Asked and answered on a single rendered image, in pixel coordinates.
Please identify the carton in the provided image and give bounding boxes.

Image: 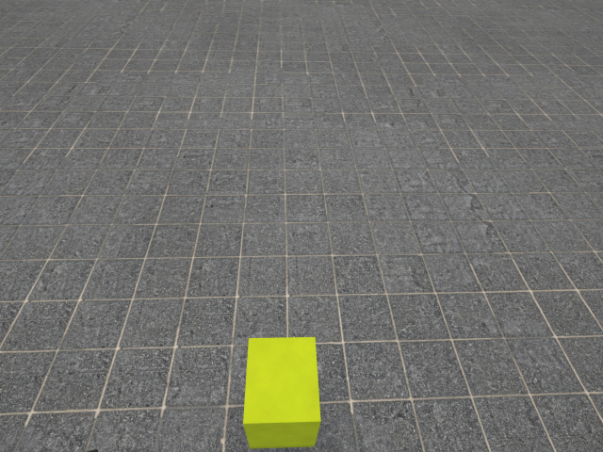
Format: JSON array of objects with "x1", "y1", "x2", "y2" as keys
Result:
[{"x1": 243, "y1": 337, "x2": 321, "y2": 449}]

